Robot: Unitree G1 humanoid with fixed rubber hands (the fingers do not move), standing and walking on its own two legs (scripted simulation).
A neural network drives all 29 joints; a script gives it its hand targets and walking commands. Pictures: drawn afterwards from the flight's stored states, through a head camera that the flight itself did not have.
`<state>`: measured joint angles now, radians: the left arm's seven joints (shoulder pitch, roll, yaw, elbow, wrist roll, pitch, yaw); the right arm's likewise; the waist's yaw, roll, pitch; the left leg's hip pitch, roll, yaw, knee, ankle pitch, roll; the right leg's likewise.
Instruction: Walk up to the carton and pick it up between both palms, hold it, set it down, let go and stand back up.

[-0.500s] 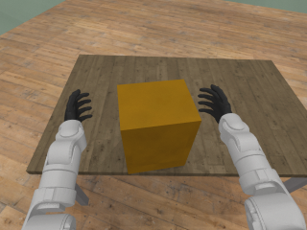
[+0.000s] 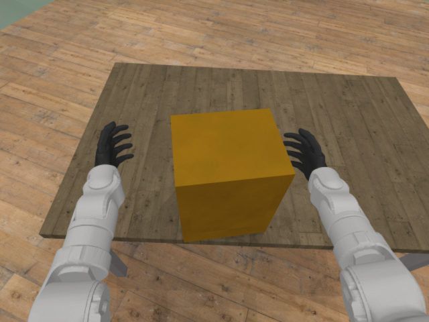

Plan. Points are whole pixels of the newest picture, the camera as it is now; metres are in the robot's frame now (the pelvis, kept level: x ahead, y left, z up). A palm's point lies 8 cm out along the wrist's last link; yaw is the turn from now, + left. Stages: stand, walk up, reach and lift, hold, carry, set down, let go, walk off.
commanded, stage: reach and lift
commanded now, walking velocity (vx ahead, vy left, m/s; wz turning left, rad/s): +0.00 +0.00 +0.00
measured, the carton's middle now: (223, 180) +0.41 +0.02 -0.04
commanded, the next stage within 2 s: none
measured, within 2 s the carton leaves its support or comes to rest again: neither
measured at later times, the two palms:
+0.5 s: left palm (127, 196) +0.34 +0.23 -0.04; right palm (304, 180) +0.43 -0.16 -0.03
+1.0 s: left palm (144, 200) +0.34 +0.19 -0.04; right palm (281, 186) +0.41 -0.11 -0.03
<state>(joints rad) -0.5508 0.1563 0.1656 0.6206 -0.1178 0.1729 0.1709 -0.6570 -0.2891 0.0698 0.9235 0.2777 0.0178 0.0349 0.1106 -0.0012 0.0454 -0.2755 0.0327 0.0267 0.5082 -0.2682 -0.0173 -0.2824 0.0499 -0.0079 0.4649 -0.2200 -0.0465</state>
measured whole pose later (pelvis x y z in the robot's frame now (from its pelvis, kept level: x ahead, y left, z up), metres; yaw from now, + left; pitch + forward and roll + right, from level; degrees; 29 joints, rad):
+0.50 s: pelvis +0.00 -0.01 -0.02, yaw +0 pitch +23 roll +0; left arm -0.53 0.14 0.11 1.04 -0.13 -0.43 0.14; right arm -0.70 -0.28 0.09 1.12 0.28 -0.35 0.04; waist 0.12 -0.01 -0.15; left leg -0.73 0.03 0.03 0.58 -0.25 -0.02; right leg -0.76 0.05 -0.01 0.57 -0.22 -0.05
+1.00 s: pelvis +0.00 -0.01 -0.02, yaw +0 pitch +23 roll +0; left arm -0.53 -0.03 0.30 1.04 0.03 -0.46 0.13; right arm -0.70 -0.11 0.04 1.20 0.07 -0.43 -0.07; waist 0.12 0.00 -0.19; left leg -0.73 0.03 0.03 0.58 -0.25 -0.02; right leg -0.76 0.05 -0.01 0.57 -0.22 -0.05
